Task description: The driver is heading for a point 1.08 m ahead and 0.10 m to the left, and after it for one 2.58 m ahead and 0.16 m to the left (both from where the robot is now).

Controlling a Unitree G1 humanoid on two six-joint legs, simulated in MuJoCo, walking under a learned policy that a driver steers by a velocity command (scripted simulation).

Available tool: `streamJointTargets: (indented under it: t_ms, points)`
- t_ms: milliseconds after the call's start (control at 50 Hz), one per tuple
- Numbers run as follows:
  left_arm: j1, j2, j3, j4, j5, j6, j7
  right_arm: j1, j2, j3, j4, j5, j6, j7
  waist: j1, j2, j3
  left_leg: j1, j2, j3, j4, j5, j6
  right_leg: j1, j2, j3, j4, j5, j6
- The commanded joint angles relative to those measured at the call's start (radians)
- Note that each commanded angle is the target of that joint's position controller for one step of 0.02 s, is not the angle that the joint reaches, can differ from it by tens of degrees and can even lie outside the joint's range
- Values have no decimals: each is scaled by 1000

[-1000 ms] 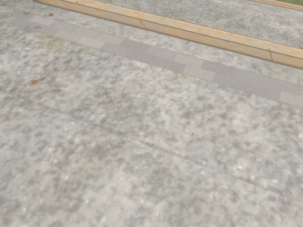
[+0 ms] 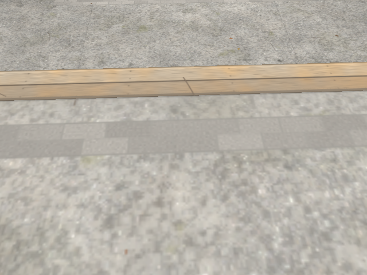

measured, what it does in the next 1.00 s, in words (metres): walks ahead: right foot, then left foot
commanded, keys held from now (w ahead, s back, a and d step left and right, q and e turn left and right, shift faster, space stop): w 1.00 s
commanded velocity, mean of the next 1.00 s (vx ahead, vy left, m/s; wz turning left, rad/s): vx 0.50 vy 0.00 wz -0.05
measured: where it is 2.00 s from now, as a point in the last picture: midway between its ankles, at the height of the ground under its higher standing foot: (197, 144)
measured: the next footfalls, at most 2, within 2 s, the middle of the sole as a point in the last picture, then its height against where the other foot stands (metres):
right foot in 0.36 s outside the picture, level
left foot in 0.92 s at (173, 222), level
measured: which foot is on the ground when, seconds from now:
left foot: down 0.00-0.38, up 0.40-0.90, down 0.92-1.00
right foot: up 0.00-0.34, down 0.36-0.94, up 0.96-1.00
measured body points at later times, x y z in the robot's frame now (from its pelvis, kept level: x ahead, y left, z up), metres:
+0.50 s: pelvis +0.27 -0.07 +0.00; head +0.29 -0.09 +0.45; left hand +0.41 +0.19 -0.10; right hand +0.32 -0.34 -0.14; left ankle +0.20 +0.08 -0.65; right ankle +0.32 -0.16 -0.74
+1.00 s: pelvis +0.55 -0.02 -0.01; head +0.58 -0.02 +0.44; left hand +0.55 +0.24 -0.15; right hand +0.73 -0.27 -0.11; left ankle +0.64 +0.06 -0.74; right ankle +0.38 -0.16 -0.65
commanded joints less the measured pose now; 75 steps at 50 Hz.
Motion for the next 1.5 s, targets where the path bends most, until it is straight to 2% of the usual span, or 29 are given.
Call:
streamJointTargets:
  t_ms: [20, 120, 240, 300, 340, 360, 380, 400, 420, 460, 480, 560, 700, 800, 860, 900, 920, 940, 960, 980, 1020, 1040, 1140, 1260, 1380, 1420, 1460, 1480, 1500]
  points:
    - [29, 49, 14, -68, 6, -10, 0, 25, -69, -8, -29, -3, -10, 4, 19, 92, -47, 156, 275, -319, -257, 29, 192, -181, -117, 10, -45, 57, 3]
    - [-138, 30, -4, -135, 21, -10, 0, 96, -140, -23, 4, 12, 0, -11, -15, 77, -1, 137, 266, -200, -306, 119, 194, -240, -139, -39, -344, 247, 38]
    - [-325, 43, -10, -193, 1, -20, -23, 202, -162, -19, 47, 29, 23, -13, -77, 101, 28, 198, 268, -140, -256, 100, 145, -156, -81, -87, -611, 381, 40]
    - [-342, 74, -1, -217, 0, -27, -37, 205, -177, -23, 57, 30, 40, -17, -54, 112, 29, 285, 315, -162, -194, 128, 122, -126, -64, -90, -678, 286, 2]
    - [-193, 121, 27, -178, 6, -31, -36, 178, -179, -20, 51, 27, 52, -20, 38, 107, -53, 281, 273, -115, -9, 365, 85, 93, -16, -130, -729, 254, -36]
    - [-11, 181, 54, -131, 10, -32, -28, 169, -146, -6, 36, 15, 53, -21, 113, 71, -170, 173, 217, -64, 223, 369, 51, 348, -71, -70, -713, 271, -79]
    - [138, 297, 81, -111, 30, -24, -21, 238, -52, 25, 2, -1, 37, -20, 121, -149, -325, -186, 87, 15, 625, 28, -16, 730, -329, 308, -733, 237, -206]
    - [177, 261, 72, -95, 18, -19, -28, 278, -34, 33, 15, 17, 13, -15, 110, -269, -409, -395, 21, -91, 829, -435, -25, 824, -422, 644, -891, 100, -291]
    - [108, 187, 48, -105, 12, -21, -31, 206, -144, 5, 2, 41, 0, -10, 104, -164, -265, -489, 89, -136, 910, -392, -7, 710, -389, 549, -909, 53, -243]
    - [-44, 121, 26, -132, 16, -20, -37, 93, -137, 0, -22, 32, 3, -14, 48, -35, -104, -445, 174, -97, 828, -217, -3, 438, -297, 294, -958, 185, -187]
    - [-85, 96, 19, -136, 21, -24, -41, 92, -127, -6, -21, 19, 15, -18, 16, -36, -72, -390, 203, -103, 767, -165, -8, 349, -258, 222, -993, 238, -170]
    - [-65, 119, 28, -97, 24, -42, -41, 94, -79, -5, -26, 10, 52, -23, -24, -29, -37, -348, 212, -90, 665, -43, -37, 252, -217, 89, -1067, 407, -186]
    - [54, 150, 31, -26, 12, -24, -11, -161, -48, 5, -103, 10, 40, -8, 51, -18, 24, -373, 172, -49, 267, 252, -43, 315, -187, -19, -1095, 399, -143]
    - [134, 161, 35, 30, 5, -2, -3, -291, -55, 10, -163, 21, 27, 19, 84, -20, 65, -417, 148, -44, 146, 177, -14, 475, -250, -4, -1034, 412, -136]
    - [116, 178, 41, 38, 4, 12, 3, -263, -80, 3, -170, 21, 18, 33, 47, -45, 35, -318, 115, -19, 106, 70, 22, 527, -269, -5, -953, 574, -112]
    - [79, 179, 39, 31, 8, 22, 5, -60, -137, -30, -113, 17, 17, 25, -64, -55, -93, -12, 47, 39, 79, 64, 66, 488, -209, -55, -723, 878, -77]
    - [73, 154, 25, 12, 19, 21, 6, 129, -198, -53, -67, 10, 18, 14, -136, -13, -228, 302, 149, -68, 124, 114, 120, 310, -160, -90, -471, 746, -45]
    - [194, 35, -11, -3, 23, 0, -6, 251, -298, -78, -45, -7, 26, 7, -107, 228, -391, 721, 415, -530, 77, -20, 284, -119, 11, -125, -54, 250, 35]
    - [187, 63, -8, 20, 9, -27, -13, 261, -222, -55, -37, 5, 31, 8, -118, 266, -457, 759, 470, -782, -75, -110, 313, -260, 48, 27, 100, -219, 30]
    - [88, 155, 19, -11, -19, -41, -17, 176, -175, -39, -47, 14, 32, 6, -107, 205, -277, 620, 432, -635, -97, -151, 252, -353, -17, 33, 152, -174, 15]
    - [-25, 143, 22, -38, -9, -40, -7, 30, -113, -21, -72, 9, 32, 8, -44, 77, -92, 303, 348, -393, -160, -29, 194, -301, -110, -22, 38, -7, 13]
    - [-11, 130, 28, -34, 3, -26, -1, -2, -87, -13, -75, -1, 27, 12, -7, 96, -64, 207, 309, -321, -195, 21, 174, -234, -140, -17, -18, 43, 15]
    - [-39, 80, 26, -51, 17, 11, 8, 42, -126, -26, -31, -2, 12, 4, 23, 92, -16, 115, 277, -183, -281, 184, 197, -239, -162, -34, -181, 196, 53]
    - [-256, 48, 12, -110, 13, -5, -11, 138, -152, -28, 14, 14, 29, -20, -47, 84, 23, 184, 243, -94, -293, 164, 148, -237, -119, -78, -541, 458, 57]
    - [-383, 70, 10, -173, 3, -22, -45, 214, -168, -36, 64, 25, 57, -28, -70, 94, 56, 365, 325, -135, -200, 199, 135, -252, -86, -76, -686, 338, 19]
    - [-312, 103, 24, -163, 5, -30, -48, 189, -184, -41, 62, 27, 66, -31, -15, 115, 16, 372, 325, -153, -116, 345, 117, -116, -50, -95, -721, 270, -3]
    - [-12, 195, 68, -82, 17, -36, -32, 154, -149, -25, 39, 17, 69, -32, 125, 82, -185, 207, 224, -91, 233, 427, 64, 351, -78, -71, -709, 314, -65]
    - [136, 301, 95, -59, 37, -31, -21, 237, -44, 6, 11, 5, 55, -26, 126, -117, -360, -166, 83, -18, 627, 46, -6, 773, -346, 287, -710, 268, -183]
    - [165, 253, 80, -47, 28, -22, -24, 277, -28, 14, 28, 28, 35, -21, 124, -254, -469, -353, 10, -128, 839, -462, -23, 858, -454, 606, -856, 137, -263]
Velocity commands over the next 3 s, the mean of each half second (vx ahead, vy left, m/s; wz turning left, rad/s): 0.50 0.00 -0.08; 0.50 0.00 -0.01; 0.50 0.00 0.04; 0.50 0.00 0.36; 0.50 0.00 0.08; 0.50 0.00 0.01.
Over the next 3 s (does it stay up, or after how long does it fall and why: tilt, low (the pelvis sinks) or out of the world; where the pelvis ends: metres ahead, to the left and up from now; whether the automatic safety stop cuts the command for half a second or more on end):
stays up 1.52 0.10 -0.02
